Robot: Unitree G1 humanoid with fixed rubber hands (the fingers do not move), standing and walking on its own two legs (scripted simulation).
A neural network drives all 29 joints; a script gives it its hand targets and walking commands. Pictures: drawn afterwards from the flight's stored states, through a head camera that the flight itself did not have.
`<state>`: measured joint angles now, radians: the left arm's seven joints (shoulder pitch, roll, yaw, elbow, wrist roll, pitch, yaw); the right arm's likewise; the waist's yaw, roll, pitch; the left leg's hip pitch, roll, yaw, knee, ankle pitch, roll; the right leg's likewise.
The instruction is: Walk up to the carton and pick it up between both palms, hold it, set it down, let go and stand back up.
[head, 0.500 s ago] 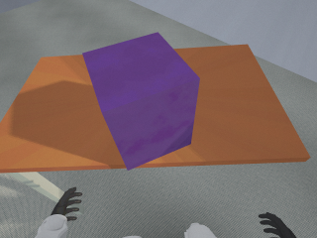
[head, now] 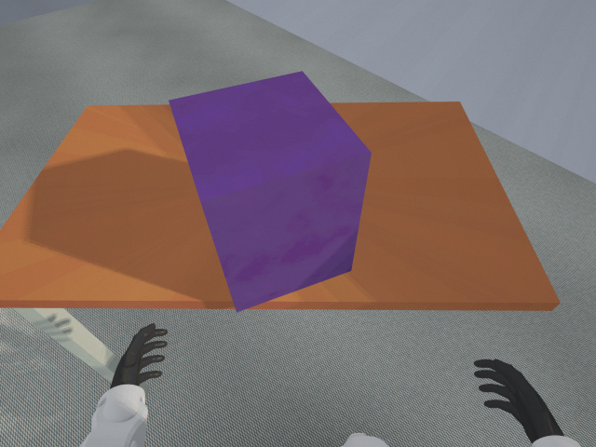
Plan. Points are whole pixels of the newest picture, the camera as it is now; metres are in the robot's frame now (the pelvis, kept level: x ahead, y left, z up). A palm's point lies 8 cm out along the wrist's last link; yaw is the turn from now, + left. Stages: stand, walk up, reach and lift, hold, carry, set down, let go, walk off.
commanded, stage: reach and lift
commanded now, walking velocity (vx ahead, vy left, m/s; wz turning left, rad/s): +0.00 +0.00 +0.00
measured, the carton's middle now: (268, 194) +0.45 +0.08 +0.08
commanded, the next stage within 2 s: none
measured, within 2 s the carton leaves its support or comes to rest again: neither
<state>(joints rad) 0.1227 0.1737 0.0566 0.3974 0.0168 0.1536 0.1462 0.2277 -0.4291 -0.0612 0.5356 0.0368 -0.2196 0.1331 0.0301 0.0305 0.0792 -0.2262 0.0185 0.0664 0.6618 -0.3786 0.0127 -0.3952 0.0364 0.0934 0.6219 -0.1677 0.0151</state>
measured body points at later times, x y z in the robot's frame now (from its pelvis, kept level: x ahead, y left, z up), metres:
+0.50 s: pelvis +0.01 +0.00 +0.01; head +0.04 +0.01 +0.46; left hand +0.24 +0.21 +0.02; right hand +0.24 -0.24 +0.02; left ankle -0.01 +0.12 -0.72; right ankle +0.11 -0.11 -0.72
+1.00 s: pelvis +0.01 +0.00 +0.02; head +0.04 +0.01 +0.46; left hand +0.25 +0.21 +0.06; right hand +0.28 -0.22 +0.05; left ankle -0.01 +0.12 -0.72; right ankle +0.11 -0.11 -0.72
